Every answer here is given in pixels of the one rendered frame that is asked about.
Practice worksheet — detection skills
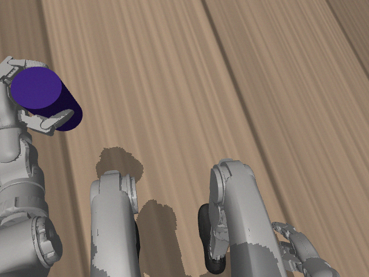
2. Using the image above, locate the can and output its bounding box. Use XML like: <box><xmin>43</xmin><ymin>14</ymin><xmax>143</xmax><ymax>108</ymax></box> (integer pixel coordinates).
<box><xmin>10</xmin><ymin>67</ymin><xmax>82</xmax><ymax>132</ymax></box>

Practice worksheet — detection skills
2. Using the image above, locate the right robot hand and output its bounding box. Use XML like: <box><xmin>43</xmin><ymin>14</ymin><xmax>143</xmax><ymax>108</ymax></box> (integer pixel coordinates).
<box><xmin>272</xmin><ymin>222</ymin><xmax>320</xmax><ymax>273</ymax></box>

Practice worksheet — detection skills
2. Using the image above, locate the left robot hand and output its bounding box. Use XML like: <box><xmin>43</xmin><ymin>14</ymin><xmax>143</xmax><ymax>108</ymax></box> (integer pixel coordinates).
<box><xmin>0</xmin><ymin>56</ymin><xmax>74</xmax><ymax>136</ymax></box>

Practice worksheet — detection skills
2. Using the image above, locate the left robot arm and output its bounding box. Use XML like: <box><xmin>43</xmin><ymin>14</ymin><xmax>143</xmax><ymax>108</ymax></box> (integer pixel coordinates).
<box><xmin>0</xmin><ymin>127</ymin><xmax>63</xmax><ymax>277</ymax></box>

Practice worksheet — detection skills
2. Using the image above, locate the right robot foot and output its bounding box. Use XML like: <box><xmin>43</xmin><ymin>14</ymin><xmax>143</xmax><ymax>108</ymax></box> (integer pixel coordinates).
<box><xmin>198</xmin><ymin>203</ymin><xmax>226</xmax><ymax>275</ymax></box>

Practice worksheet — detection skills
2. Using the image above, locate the right robot arm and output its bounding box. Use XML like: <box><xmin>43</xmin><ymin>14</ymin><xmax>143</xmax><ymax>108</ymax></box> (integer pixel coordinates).
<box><xmin>302</xmin><ymin>257</ymin><xmax>340</xmax><ymax>277</ymax></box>

